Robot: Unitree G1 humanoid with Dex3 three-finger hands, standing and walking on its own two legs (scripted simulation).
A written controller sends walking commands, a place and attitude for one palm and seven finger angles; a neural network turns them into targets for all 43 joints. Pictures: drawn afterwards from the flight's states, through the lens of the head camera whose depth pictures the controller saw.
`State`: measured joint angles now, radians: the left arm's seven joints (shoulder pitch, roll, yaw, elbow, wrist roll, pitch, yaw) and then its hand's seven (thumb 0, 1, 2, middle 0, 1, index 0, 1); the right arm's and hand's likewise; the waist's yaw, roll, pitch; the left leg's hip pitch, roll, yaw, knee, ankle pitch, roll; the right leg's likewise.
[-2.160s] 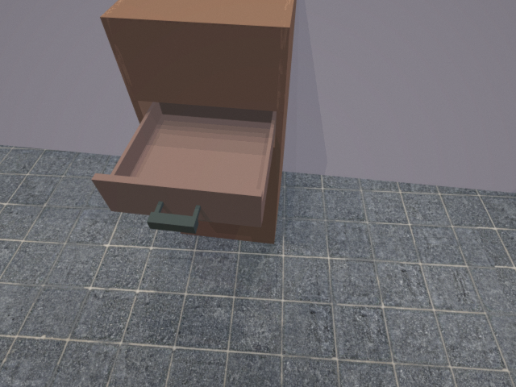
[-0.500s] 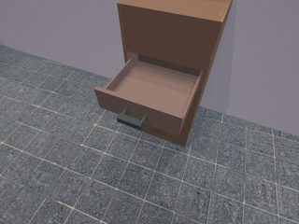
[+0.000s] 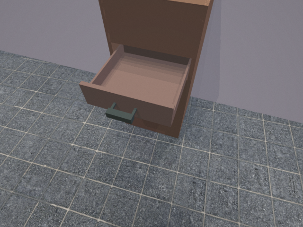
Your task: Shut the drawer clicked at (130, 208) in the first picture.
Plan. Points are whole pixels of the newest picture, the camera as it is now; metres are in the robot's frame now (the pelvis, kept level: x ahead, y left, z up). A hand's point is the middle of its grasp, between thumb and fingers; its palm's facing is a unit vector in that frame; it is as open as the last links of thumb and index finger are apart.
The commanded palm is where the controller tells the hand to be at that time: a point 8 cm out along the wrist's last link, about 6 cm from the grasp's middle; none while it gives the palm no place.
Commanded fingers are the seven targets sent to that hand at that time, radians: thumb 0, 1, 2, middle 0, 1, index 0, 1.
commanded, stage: turn to face it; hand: left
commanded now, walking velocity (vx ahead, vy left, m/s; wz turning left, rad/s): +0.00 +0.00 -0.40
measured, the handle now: (122, 111) +0.52 +0.16 -0.11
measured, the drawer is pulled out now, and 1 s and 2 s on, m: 0.30 0.30 0.30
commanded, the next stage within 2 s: take the last steps up to it in 0.38 s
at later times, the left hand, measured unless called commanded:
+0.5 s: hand out of the picture +0.10 +0.19 -0.17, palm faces -0.08 -0.97 -0.24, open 7.4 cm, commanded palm none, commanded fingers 0.00 0.90 0.90 -0.20 -0.30 -0.20 -0.30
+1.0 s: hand (120, 208) +0.19 +0.12 -0.17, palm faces -0.14 -0.97 -0.20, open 7.4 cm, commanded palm none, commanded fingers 0.00 0.90 0.90 -0.20 -0.30 -0.20 -0.30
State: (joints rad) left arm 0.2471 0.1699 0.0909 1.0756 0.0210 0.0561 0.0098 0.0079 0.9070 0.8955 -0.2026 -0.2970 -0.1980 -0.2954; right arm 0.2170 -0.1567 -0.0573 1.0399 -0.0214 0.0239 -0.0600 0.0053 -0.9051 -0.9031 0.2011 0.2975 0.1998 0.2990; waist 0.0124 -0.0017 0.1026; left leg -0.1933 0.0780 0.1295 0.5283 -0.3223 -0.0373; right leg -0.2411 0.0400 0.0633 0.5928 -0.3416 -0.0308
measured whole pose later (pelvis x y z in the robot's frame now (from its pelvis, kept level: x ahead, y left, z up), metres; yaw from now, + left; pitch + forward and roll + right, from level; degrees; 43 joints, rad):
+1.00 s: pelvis +0.09 -0.05 +0.00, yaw -9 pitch +0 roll +1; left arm 0.17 0.15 0.06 1.01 0.02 -0.03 -0.01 0.01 0.91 0.90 -0.20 -0.30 -0.20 -0.30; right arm 0.37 -0.15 -0.03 1.11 -0.02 0.01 -0.02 0.01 -0.90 -0.90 0.20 0.30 0.20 0.30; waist -0.03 0.02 0.11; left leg -0.25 0.04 0.01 0.73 -0.47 -0.02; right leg -0.22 -0.01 -0.07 0.57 -0.32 -0.05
